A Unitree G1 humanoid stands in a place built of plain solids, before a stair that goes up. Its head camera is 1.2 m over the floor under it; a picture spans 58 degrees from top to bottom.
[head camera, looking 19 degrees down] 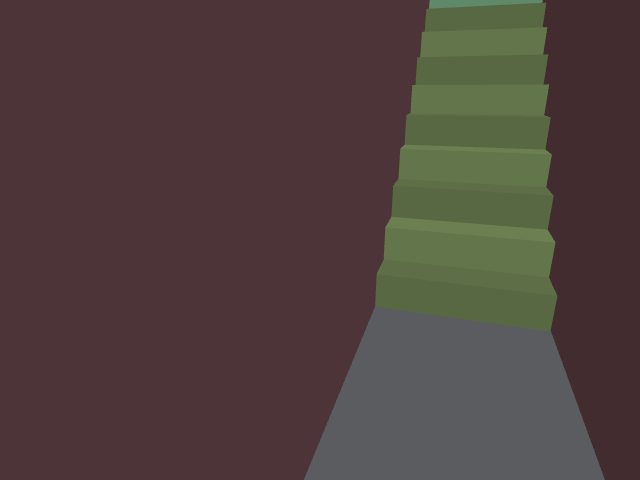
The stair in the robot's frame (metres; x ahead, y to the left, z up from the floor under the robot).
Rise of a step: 0.21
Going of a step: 0.25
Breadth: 0.94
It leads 17 degrees to the right of straight ahead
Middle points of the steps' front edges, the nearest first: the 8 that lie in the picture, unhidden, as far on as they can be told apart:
2.14 -0.77 0.21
2.38 -0.84 0.42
2.61 -0.92 0.62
2.85 -0.99 0.83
3.08 -1.06 1.04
3.32 -1.14 1.24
3.55 -1.21 1.45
3.78 -1.29 1.66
